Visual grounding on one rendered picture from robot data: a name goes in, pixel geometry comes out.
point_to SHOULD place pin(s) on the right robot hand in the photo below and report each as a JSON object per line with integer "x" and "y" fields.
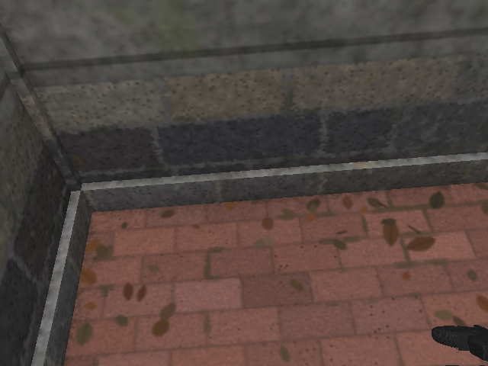
{"x": 473, "y": 339}

